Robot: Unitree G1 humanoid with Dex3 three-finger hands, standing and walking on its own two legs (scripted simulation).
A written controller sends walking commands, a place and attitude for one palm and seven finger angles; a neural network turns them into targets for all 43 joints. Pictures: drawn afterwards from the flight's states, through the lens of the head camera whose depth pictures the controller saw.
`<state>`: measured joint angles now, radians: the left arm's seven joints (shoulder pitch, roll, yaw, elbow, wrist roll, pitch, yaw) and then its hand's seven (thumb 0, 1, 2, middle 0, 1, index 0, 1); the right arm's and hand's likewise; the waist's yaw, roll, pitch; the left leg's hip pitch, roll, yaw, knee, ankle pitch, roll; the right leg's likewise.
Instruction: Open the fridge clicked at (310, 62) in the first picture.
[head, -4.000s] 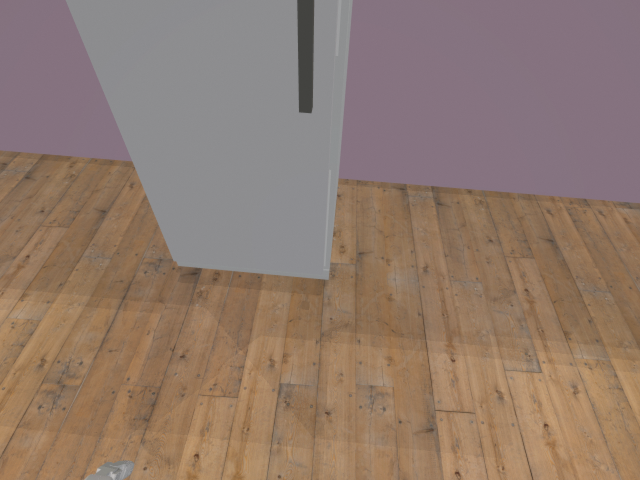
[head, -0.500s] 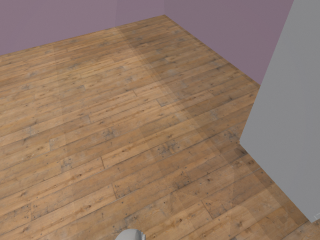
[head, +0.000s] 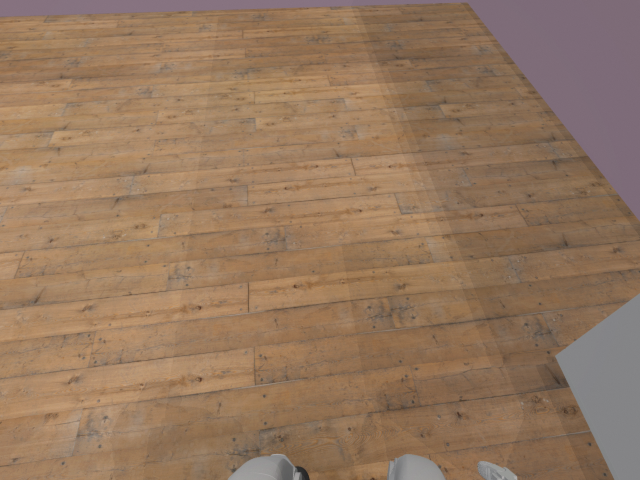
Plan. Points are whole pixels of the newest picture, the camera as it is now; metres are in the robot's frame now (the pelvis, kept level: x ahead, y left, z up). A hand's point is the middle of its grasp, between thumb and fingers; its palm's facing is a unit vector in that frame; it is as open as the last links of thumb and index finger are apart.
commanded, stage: walk to a spot facing it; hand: right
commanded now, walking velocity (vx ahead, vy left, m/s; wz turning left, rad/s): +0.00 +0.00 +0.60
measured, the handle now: out of the picture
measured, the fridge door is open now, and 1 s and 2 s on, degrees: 0 0 0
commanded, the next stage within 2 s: turn to face it in 1.58 s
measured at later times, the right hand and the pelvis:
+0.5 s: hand out of the picture +0.14 -0.28 -0.15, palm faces -0.21 +0.96 -0.19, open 7.4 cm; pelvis +0.03 -0.09 +0.03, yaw +18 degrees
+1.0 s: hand (434, 423) +0.23 -0.14 -0.13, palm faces -0.56 +0.79 -0.23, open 7.4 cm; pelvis +0.02 -0.05 +0.02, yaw +36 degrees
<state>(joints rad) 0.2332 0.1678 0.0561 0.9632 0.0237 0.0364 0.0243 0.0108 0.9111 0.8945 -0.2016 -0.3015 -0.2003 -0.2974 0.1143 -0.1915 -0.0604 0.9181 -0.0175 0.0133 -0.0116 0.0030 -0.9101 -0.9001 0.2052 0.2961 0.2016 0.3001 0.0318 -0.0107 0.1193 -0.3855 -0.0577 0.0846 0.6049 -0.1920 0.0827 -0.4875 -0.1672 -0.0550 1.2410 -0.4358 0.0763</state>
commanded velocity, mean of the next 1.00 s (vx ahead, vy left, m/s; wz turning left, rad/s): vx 0.05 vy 0.00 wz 0.60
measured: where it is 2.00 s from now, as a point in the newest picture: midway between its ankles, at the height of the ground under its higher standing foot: outside the picture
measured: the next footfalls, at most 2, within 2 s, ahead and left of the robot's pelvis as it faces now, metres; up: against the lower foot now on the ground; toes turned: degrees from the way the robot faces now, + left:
right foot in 0.24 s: +0.10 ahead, -0.16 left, +0.00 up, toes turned +4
left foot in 0.76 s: -0.01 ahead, +0.06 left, +0.00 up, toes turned +35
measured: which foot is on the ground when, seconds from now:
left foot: down 0.00-0.26, up 0.28-0.74, down 0.76-1.00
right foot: up 0.00-0.22, down 0.24-0.76, up 0.78-1.00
